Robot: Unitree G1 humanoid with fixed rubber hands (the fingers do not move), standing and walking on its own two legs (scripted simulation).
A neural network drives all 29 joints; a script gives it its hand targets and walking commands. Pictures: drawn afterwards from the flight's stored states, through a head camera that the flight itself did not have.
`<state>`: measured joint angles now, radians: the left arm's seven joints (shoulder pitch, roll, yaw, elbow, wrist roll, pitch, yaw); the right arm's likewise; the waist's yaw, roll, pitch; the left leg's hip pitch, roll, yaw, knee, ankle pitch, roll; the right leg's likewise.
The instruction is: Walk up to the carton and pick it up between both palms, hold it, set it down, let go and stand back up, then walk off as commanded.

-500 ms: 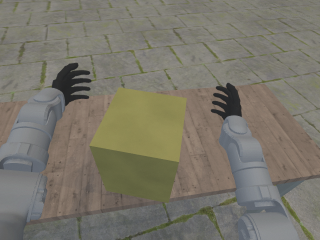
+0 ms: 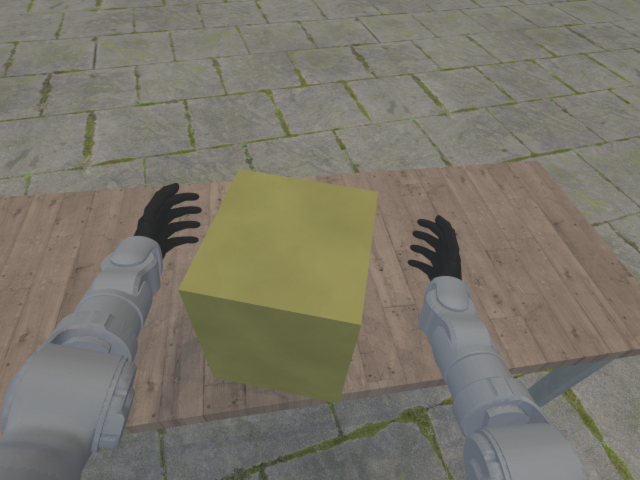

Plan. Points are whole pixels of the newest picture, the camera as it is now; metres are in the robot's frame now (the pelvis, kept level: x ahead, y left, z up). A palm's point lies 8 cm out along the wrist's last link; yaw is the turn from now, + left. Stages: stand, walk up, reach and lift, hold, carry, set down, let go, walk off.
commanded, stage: reach and lift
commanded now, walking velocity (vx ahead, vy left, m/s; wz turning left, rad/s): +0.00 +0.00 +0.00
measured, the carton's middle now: (290, 290) +0.39 -0.05 -0.02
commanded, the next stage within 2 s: none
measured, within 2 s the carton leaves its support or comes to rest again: neither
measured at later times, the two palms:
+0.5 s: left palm (165, 261) +0.45 +0.12 +0.02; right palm (413, 286) +0.34 -0.22 +0.01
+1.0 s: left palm (188, 264) +0.44 +0.09 +0.02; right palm (397, 289) +0.34 -0.19 +0.02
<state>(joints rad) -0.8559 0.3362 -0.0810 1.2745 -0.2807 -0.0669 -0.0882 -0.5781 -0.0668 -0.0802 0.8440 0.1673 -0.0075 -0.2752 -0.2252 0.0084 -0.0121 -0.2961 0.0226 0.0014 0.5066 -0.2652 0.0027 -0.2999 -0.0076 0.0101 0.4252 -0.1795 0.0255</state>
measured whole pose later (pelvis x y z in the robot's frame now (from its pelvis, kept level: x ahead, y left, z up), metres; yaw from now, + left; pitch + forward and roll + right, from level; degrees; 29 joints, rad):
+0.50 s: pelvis +0.02 +0.01 +0.00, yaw +0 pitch +13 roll -2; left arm -0.79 0.24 -0.02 1.32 -0.24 -0.23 -0.06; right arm -0.58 -0.03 -0.06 1.08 0.17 -0.37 -0.27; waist -0.19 0.05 -0.13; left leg -0.50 0.02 0.00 0.55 -0.28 0.00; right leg -0.49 -0.01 0.01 0.44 -0.18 0.03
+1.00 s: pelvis +0.01 +0.01 +0.00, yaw +0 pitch +12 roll -2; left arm -0.84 0.16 0.04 1.33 -0.09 -0.21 -0.02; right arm -0.61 0.09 -0.22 1.10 0.09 -0.36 -0.31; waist -0.20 -0.02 -0.12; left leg -0.50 0.02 0.00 0.55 -0.27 0.00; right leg -0.49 -0.01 0.01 0.44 -0.17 0.03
